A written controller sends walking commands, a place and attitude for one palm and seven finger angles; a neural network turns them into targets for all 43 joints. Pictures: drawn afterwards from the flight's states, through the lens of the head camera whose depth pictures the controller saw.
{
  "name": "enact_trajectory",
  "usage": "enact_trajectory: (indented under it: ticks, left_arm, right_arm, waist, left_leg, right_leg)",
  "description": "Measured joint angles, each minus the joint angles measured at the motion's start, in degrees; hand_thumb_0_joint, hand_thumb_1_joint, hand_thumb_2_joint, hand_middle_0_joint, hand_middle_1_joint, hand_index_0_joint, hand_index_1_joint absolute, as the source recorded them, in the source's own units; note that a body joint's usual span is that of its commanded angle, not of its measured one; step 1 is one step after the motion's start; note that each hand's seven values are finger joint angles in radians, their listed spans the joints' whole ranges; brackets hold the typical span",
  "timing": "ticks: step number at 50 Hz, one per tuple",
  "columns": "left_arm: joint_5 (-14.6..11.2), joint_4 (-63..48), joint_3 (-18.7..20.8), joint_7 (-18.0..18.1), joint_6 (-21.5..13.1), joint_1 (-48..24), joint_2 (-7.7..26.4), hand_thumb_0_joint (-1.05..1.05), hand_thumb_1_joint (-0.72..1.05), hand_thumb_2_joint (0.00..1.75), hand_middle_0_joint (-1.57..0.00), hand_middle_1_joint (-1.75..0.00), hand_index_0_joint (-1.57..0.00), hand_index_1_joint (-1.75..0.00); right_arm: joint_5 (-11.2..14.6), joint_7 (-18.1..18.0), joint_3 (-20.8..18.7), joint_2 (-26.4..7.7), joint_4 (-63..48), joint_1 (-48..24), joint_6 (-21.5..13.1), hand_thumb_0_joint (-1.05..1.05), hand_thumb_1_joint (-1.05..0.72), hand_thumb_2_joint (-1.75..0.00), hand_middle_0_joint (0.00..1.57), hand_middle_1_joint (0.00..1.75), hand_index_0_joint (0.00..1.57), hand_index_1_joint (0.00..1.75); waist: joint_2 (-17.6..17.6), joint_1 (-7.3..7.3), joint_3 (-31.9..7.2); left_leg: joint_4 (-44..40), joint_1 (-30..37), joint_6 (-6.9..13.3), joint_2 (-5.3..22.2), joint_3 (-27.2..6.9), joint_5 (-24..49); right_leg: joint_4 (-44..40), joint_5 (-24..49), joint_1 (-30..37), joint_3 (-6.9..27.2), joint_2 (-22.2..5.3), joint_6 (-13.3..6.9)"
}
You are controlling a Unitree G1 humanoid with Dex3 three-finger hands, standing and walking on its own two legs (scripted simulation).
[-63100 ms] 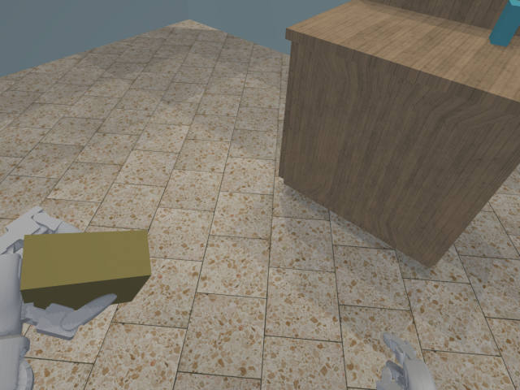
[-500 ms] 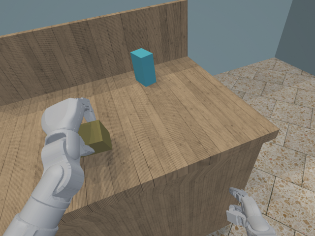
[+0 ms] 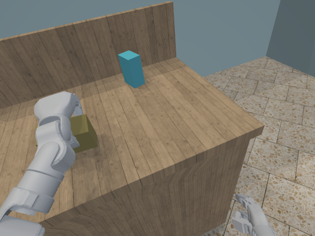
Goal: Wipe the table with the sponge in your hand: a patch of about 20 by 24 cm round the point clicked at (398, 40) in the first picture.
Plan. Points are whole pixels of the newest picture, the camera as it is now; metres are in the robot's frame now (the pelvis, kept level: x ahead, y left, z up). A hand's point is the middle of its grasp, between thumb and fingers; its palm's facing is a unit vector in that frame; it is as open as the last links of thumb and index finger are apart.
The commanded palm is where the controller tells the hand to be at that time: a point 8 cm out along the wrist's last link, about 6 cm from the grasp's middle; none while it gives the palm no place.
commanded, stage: wipe forward along the middle lane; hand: left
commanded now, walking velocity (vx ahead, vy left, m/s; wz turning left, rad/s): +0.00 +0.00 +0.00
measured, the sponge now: (72, 140) +0.33 +0.28 +0.11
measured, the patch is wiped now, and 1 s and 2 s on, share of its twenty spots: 0.85 0.90 0.90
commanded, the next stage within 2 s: slide back across to the first lane in 0.94 s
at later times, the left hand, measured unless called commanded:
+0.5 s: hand (59, 115) +0.36 +0.29 +0.18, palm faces +0.00 +0.01 -1.00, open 9.5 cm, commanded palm +0.33 +0.32 +0.21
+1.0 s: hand (54, 110) +0.38 +0.33 +0.18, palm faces -0.03 +0.01 -1.00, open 9.6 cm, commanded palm +0.35 +0.34 +0.21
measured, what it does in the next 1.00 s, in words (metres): stands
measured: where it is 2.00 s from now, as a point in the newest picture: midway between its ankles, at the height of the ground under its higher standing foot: outside the picture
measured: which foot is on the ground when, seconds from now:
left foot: down 0.00-1.00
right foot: down 0.00-1.00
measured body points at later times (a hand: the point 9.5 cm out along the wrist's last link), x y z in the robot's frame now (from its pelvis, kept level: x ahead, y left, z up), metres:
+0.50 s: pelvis +0.00 -0.01 +0.00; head -0.02 -0.07 +0.44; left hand +0.35 +0.29 +0.24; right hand +0.18 -0.26 -0.11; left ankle +0.01 +0.15 -0.73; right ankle -0.01 -0.06 -0.74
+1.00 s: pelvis +0.00 +0.02 +0.00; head -0.01 -0.02 +0.45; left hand +0.38 +0.32 +0.23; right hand +0.17 -0.22 -0.12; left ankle +0.01 +0.15 -0.74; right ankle -0.01 -0.06 -0.74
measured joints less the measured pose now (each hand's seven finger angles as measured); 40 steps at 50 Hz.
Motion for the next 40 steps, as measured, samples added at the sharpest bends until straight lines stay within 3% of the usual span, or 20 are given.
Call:
enact_trajectory:
  ticks: [12, 22, 40]
  left_arm:
    - [-0.4, 5.7, 3.3, -0.6, -7.0, -2.0, 2.5, 0.0, -0.61, 0.98, -0.92, -1.42, -0.94, -1.54]
    - [-1.2, 11.6, 5.6, -0.1, -10.4, -4.5, 5.4, 0.0, -0.61, 0.99, -0.92, -1.42, -0.93, -1.55]
    - [1.3, 21.1, 7.0, -2.3, -17.1, -11.5, 6.9, 0.0, -0.61, 0.98, -0.92, -1.41, -0.92, -1.53]
  right_arm:
    - [-0.4, -0.4, -1.3, -1.0, 0.6, 2.7, -1.0, 0.01, -0.9, -0.9, 0.2, 0.3, 0.2, 0.3]
    - [-0.3, -0.8, -1.9, -1.2, 1.0, 3.5, -1.4, 0.01, -0.9, -0.9, 0.2, 0.3, 0.2, 0.3]
    - [-0.2, -1.3, -2.4, -1.0, -0.7, 6.0, -1.0, 0.01, -0.91, -0.9, 0.2, 0.3, 0.2, 0.3]
  waist:
    - [-0.1, -0.67, 0.6]
    - [-0.3, -1.08, 0.7]
    - [-0.9, -1.58, 0.0]
  left_leg:
    - [0.6, -0.9, 1.1, 0.2, -0.9, -0.2]
    - [1.5, -2.0, 1.7, 0.0, -2.5, -0.8]
    - [1.9, -5.2, 1.4, -1.0, -2.7, -0.5]
  right_leg:
    - [0.0, 0.3, -0.7, -0.1, 0.6, -0.7]
    - [0.3, 0.5, -1.7, 0.4, 1.3, -0.9]
    - [0.4, 0.5, -4.6, 0.5, 0.3, 0.5]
